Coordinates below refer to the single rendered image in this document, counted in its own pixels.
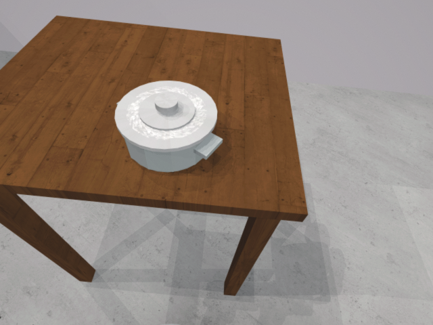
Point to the lid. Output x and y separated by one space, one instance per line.
142 125

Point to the pot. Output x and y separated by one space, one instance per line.
174 161

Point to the knob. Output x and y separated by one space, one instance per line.
166 103

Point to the table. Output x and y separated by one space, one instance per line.
59 139

